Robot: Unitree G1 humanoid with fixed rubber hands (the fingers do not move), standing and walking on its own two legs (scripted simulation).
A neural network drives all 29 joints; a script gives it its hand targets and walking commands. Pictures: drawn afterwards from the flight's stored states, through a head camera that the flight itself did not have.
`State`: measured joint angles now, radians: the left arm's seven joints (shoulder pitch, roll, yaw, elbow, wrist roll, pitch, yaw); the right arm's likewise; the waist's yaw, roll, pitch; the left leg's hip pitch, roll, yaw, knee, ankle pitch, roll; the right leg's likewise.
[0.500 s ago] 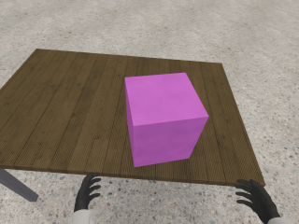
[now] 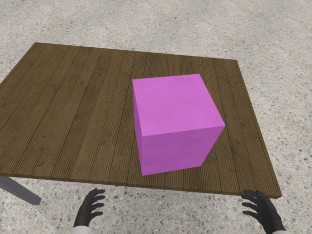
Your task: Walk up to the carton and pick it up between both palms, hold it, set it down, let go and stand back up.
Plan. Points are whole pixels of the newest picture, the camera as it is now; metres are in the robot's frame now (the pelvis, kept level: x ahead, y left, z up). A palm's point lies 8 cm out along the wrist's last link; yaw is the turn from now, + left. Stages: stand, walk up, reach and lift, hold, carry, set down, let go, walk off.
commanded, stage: set down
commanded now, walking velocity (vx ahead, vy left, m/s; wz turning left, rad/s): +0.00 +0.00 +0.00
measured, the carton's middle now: (169, 126) +0.43 -0.02 -0.03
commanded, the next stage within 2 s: let go in 0.46 s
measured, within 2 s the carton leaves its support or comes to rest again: neither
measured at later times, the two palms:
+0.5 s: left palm (76, 229) +0.14 +0.21 -0.08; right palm (259, 230) +0.15 -0.24 -0.07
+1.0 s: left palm (72, 229) +0.14 +0.22 -0.08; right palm (256, 230) +0.15 -0.24 -0.07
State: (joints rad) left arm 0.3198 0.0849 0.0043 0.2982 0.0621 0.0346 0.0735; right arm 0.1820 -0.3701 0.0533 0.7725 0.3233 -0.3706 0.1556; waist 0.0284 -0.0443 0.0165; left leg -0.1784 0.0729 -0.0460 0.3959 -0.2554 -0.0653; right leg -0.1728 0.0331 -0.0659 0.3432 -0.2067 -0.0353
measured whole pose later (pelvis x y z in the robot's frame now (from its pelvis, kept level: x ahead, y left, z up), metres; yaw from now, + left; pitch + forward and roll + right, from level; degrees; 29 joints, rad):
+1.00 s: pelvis -0.01 +0.00 +0.00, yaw +0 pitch +0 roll -1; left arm 0.31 0.20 0.00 0.34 0.06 0.13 0.01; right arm 0.16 -0.23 0.03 0.78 0.15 -0.30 0.02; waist 0.02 -0.04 0.04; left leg -0.15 0.07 -0.05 0.40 -0.25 -0.06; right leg -0.15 0.03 -0.07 0.35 -0.21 -0.03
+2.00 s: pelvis -0.02 +0.01 -0.01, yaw +0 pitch -4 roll -2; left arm 0.30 0.36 0.00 0.77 0.06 -0.03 0.00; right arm 0.23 -0.28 0.00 0.78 0.08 0.00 0.00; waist 0.02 -0.03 0.06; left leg -0.16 0.07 -0.05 0.55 -0.33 -0.05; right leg -0.15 0.03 -0.07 0.48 -0.27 -0.03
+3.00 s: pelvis -0.02 +0.00 -0.01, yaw +0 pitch -3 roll -1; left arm 0.30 0.36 0.00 0.79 0.06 -0.04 -0.01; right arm 0.20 -0.29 0.00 0.82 0.08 0.00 0.00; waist 0.02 0.00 0.06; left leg -0.15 0.07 -0.05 0.48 -0.28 -0.05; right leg -0.15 0.03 -0.07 0.43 -0.23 -0.03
